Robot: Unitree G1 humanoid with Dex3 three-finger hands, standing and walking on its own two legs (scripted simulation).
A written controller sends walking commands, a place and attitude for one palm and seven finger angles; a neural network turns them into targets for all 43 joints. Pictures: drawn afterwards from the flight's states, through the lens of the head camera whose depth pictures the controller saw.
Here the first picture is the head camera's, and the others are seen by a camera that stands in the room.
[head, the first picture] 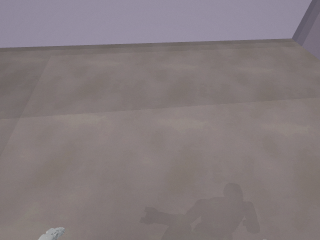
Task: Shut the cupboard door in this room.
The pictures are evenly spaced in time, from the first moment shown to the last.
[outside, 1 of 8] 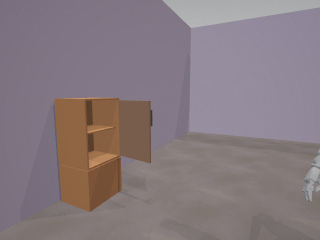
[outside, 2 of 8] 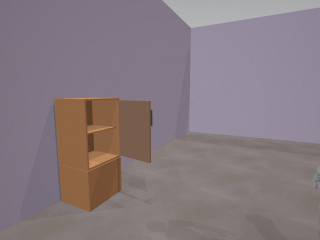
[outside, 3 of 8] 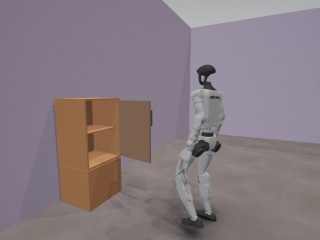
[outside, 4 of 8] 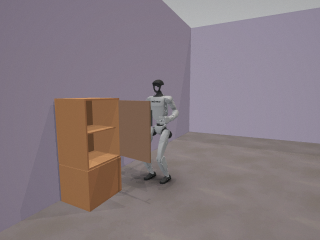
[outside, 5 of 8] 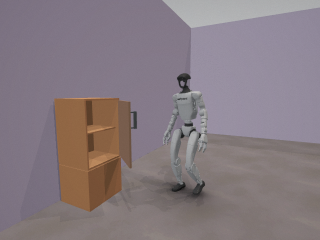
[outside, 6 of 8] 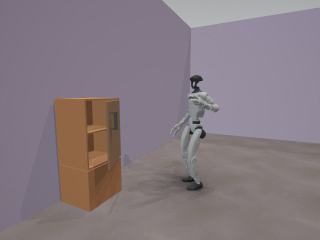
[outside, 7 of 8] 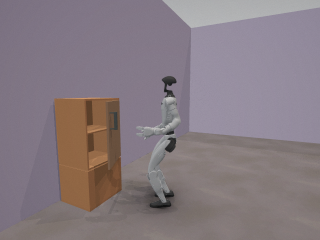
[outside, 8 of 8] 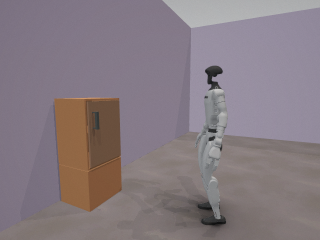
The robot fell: no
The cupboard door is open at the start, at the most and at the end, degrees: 81 81 0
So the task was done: yes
